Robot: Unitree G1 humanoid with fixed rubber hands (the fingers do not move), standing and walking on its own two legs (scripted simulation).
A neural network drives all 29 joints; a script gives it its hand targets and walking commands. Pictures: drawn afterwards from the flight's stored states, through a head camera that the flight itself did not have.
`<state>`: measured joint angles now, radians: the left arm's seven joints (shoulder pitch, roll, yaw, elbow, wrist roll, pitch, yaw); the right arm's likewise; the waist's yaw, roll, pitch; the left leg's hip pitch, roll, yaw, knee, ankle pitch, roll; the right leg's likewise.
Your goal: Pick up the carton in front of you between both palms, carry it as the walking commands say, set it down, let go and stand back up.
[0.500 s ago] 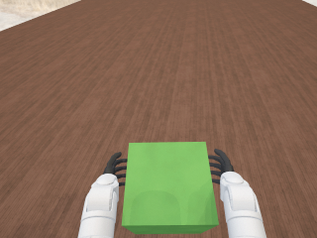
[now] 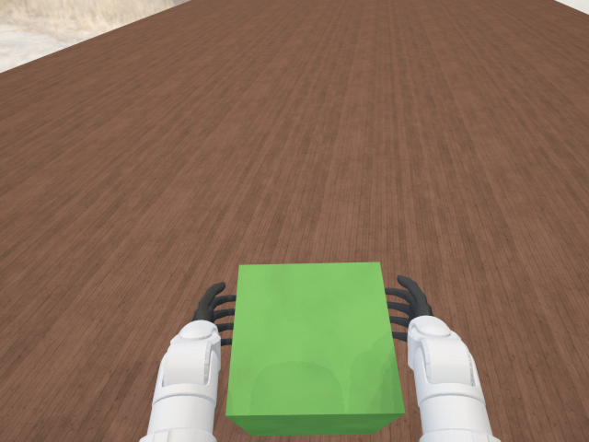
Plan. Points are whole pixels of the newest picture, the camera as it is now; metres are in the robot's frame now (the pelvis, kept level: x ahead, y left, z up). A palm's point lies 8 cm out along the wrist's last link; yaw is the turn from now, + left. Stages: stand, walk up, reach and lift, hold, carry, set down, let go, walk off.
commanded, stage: hold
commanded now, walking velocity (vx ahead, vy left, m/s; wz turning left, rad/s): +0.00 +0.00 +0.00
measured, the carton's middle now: (310, 355) +0.31 +0.00 -0.06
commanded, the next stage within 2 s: set down in 0.12 s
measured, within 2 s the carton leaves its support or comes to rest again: neither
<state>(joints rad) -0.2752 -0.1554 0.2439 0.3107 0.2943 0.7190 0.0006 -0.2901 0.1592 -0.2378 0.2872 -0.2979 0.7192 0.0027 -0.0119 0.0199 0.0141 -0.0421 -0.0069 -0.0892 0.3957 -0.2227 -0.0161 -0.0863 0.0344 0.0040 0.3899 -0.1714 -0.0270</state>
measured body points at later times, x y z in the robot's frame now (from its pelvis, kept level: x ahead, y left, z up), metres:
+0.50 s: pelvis -0.01 +0.03 -0.01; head +0.04 +0.02 +0.43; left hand +0.35 +0.15 -0.02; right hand +0.34 -0.15 -0.02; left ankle +0.01 +0.14 -0.74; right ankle +0.04 -0.10 -0.74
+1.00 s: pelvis -0.05 +0.02 -0.13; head +0.18 +0.00 +0.26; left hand +0.41 +0.14 -0.21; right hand +0.37 -0.16 -0.20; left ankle +0.01 +0.14 -0.74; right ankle +0.04 -0.10 -0.74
